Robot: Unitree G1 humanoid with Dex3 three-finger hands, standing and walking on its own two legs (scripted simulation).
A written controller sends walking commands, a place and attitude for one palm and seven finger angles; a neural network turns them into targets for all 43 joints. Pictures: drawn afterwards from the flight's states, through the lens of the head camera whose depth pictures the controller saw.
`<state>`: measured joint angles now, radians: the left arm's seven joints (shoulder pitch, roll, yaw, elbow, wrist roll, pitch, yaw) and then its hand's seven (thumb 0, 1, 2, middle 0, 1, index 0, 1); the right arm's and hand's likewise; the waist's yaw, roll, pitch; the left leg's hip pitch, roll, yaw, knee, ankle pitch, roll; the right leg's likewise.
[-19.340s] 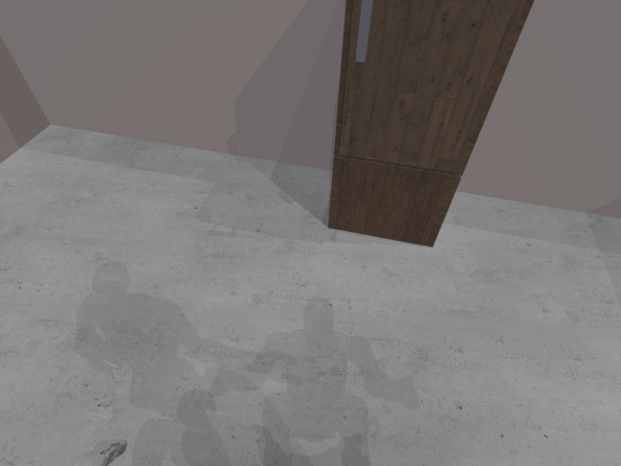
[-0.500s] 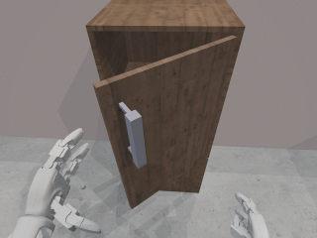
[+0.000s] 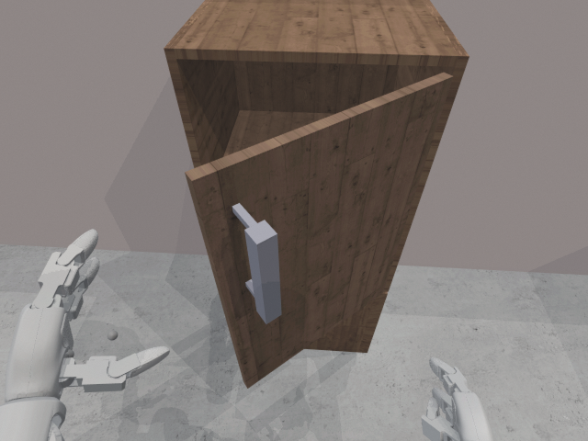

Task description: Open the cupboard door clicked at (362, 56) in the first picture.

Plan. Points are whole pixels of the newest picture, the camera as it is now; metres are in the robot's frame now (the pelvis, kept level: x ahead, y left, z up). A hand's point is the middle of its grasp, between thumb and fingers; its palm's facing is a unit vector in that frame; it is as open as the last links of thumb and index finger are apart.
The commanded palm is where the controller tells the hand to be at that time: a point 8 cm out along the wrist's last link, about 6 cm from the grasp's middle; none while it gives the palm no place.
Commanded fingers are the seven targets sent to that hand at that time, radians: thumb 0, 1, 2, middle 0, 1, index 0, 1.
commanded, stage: draw the hand back to the body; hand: left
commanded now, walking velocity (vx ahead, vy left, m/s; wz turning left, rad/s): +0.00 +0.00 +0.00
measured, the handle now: (255, 265) +0.30 +0.09 +0.11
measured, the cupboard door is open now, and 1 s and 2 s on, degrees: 39 39 39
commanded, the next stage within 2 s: step back with the hand held close in 0.76 s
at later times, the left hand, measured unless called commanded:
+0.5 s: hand (91, 284) +0.22 +0.25 +0.16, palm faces +0.44 -0.81 -0.40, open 8.0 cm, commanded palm +0.17 +0.29 +0.17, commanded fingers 0.00 0.90 0.90 -0.20 -0.30 -0.20 -0.30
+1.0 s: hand (98, 291) +0.21 +0.24 +0.16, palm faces +0.41 -0.80 -0.44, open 7.4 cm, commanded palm +0.16 +0.28 +0.18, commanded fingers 0.00 0.90 0.90 -0.20 -0.30 -0.20 -0.30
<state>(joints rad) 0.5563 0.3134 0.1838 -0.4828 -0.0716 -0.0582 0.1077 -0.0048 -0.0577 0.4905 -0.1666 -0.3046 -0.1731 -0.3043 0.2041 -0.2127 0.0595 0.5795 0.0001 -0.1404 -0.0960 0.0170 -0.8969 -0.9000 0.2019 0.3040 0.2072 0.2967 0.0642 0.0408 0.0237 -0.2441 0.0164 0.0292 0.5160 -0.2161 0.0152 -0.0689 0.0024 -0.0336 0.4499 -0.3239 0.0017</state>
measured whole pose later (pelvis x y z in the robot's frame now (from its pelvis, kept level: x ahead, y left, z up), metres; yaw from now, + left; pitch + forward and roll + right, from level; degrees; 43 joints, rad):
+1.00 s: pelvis +0.01 -0.02 +0.01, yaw -1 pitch -2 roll -1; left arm 0.48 0.37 0.36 -0.41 -0.07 -0.11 0.10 0.02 0.89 0.90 -0.21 -0.31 -0.21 -0.31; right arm 0.16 -0.24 0.01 0.60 0.01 -0.02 -0.07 0.02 -0.90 -0.90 0.20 0.30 0.21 0.30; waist 0.05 0.06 0.03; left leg -0.21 0.05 0.03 0.46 -0.20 -0.01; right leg -0.03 0.04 -0.03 0.36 -0.29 -0.02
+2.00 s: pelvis -0.24 +0.05 +0.00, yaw -2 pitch +1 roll -1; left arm 0.61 0.45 0.43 -0.61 -0.07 -0.17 0.16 0.02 0.89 0.90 -0.21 -0.31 -0.21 -0.31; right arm 0.20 -0.16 0.01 0.57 0.00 -0.11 -0.04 0.01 -0.90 -0.90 0.20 0.30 0.21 0.30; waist -0.03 -0.03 0.00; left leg -0.42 0.01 0.04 0.41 -0.09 0.02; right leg -0.15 0.06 -0.06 0.58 -0.50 -0.01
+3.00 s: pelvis -0.27 +0.05 +0.00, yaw -4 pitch -2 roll +0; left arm 0.55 0.42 0.42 -0.52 -0.04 -0.23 0.15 0.02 0.89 0.90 -0.21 -0.31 -0.21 -0.31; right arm 0.18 -0.22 -0.02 0.59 0.00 -0.12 -0.06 0.02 -0.90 -0.90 0.20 0.30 0.20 0.30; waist -0.01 -0.02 0.06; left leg -0.22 0.03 0.04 0.49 -0.24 -0.01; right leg -0.17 0.04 -0.07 0.45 -0.26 -0.05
